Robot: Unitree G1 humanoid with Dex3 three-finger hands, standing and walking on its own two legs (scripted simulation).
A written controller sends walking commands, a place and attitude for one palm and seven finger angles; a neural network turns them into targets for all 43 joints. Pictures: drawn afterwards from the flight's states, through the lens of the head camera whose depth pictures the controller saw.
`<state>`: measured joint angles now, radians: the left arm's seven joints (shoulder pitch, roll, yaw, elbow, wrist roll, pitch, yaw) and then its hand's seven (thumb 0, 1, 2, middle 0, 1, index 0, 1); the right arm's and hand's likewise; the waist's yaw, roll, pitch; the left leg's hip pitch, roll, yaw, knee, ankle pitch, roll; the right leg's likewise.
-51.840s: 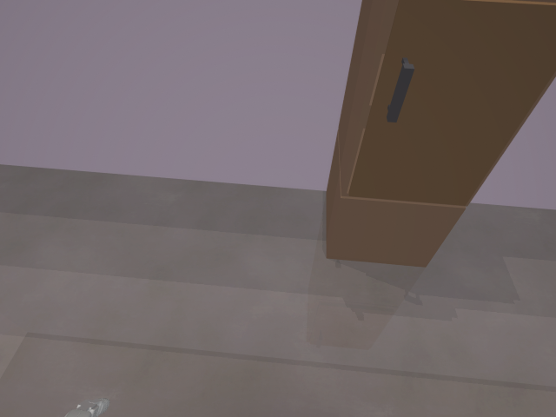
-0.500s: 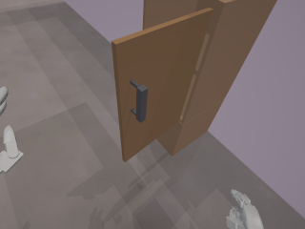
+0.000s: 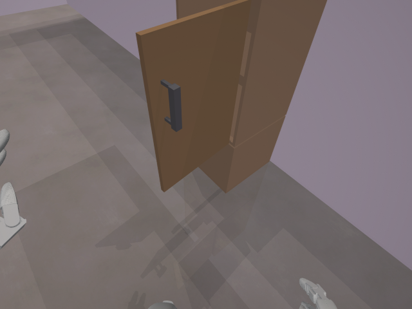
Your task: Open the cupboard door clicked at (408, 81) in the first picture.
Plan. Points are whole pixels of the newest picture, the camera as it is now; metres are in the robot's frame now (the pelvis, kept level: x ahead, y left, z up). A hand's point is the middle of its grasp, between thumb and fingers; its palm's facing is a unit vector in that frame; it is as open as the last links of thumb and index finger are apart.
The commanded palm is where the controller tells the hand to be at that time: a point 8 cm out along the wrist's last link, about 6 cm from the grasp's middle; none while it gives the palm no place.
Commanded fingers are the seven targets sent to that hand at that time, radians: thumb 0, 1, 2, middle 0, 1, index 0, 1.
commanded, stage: stop stepping back and stand still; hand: left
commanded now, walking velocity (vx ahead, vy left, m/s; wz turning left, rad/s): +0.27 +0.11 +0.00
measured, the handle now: (170, 105) +0.59 +0.15 +0.06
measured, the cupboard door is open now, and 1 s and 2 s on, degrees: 95 95 95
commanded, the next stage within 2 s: let the arm hang, fingers relaxed in 0.52 s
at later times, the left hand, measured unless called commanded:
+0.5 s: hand out of the picture +0.15 +0.27 +0.17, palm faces +0.49 -0.74 -0.46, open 7.4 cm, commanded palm +0.09 +0.30 +0.18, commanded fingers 0.00 0.90 0.90 -0.20 -0.30 -0.20 -0.30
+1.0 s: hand out of the picture -0.03 +0.20 -0.17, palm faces +0.13 -0.97 -0.20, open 6.8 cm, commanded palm none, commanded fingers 0.00 0.90 0.90 -0.20 -0.30 -0.20 -0.30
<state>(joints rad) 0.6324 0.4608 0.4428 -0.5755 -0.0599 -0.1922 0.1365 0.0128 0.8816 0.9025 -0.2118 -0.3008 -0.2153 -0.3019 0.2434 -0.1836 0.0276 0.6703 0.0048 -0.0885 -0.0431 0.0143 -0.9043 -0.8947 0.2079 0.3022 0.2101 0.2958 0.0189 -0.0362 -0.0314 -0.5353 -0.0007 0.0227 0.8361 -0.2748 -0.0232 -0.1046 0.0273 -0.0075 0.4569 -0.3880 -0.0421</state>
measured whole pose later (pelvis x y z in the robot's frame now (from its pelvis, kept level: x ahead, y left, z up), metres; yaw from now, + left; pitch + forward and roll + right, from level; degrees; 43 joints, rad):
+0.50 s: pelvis -0.04 +0.00 +0.01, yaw +2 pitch +0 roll +2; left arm 0.52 0.38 0.41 -0.40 -0.01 -0.25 0.16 0.01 0.88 0.90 -0.21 -0.30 -0.21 -0.30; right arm 0.28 -0.22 0.00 0.67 -0.01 -0.11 -0.07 0.02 -0.91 -0.90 0.21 0.30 0.21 0.30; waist 0.01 -0.02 0.00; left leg -0.41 0.03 0.06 0.76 -0.29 0.01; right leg -0.17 -0.01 -0.06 0.49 -0.31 -0.05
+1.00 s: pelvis -0.05 +0.01 +0.00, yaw +5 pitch -2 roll -1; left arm 0.27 0.18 0.03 0.95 0.01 0.02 0.03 -0.05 1.01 0.90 -0.21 -0.30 -0.21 -0.30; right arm 0.23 -0.17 -0.01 1.01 -0.03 0.04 -0.01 0.01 -0.92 -0.89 0.20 0.30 0.21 0.30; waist -0.01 -0.01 0.08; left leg -0.29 0.02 0.00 0.54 -0.20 -0.01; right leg -0.19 0.03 -0.03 0.53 -0.30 -0.04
